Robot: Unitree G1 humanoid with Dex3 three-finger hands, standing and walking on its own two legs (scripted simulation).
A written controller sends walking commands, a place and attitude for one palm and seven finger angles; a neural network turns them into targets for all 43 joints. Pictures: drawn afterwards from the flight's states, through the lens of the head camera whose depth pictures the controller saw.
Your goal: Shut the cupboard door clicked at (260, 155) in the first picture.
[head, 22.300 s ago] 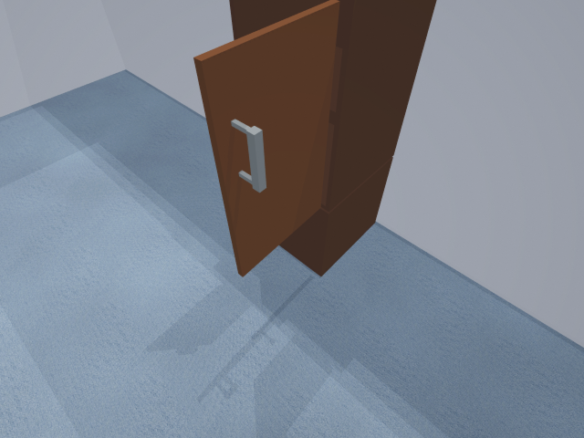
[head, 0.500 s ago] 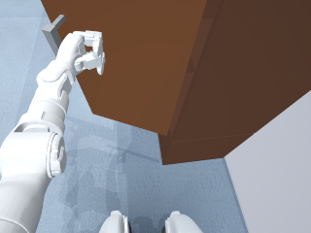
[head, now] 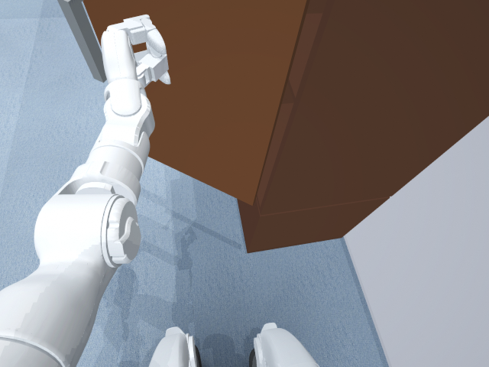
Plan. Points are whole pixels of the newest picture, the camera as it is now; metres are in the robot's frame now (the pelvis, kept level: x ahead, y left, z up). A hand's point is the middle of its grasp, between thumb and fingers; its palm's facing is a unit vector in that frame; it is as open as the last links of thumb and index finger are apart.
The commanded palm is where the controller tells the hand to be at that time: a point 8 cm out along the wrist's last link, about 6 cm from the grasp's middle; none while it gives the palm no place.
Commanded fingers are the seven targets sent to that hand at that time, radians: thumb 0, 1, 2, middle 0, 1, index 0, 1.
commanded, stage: pull the fist back off the door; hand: left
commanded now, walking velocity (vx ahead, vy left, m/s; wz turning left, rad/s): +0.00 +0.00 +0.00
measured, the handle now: (96, 34) +0.63 +0.15 +0.13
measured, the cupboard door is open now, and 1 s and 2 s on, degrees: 54 54 54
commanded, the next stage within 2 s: draw the hand back to the body in 0.62 s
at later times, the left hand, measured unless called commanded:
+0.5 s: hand (160, 98) +0.49 +0.06 +0.13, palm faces +0.04 -1.00 +0.00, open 3.1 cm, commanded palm +0.45 +0.10 +0.14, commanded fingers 0.00 0.90 0.90 -1.30 -1.50 -1.30 -1.50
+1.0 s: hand (144, 119) +0.43 +0.08 +0.15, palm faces +0.05 -1.00 -0.04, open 3.1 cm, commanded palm +0.38 +0.13 +0.16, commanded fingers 0.00 0.90 0.90 -1.30 -1.50 -1.30 -1.50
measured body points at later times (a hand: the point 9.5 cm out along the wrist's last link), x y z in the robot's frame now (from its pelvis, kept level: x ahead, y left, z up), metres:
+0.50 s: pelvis +0.03 -0.01 +0.04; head +0.10 -0.02 +0.48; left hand +0.48 +0.11 +0.13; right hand +0.06 -0.28 -0.09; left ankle +0.05 +0.11 -0.66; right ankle -0.01 -0.11 -0.66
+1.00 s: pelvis +0.03 -0.02 +0.05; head +0.06 -0.05 +0.50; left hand +0.42 +0.13 +0.15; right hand +0.11 -0.26 -0.08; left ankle +0.04 +0.11 -0.66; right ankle -0.01 -0.11 -0.66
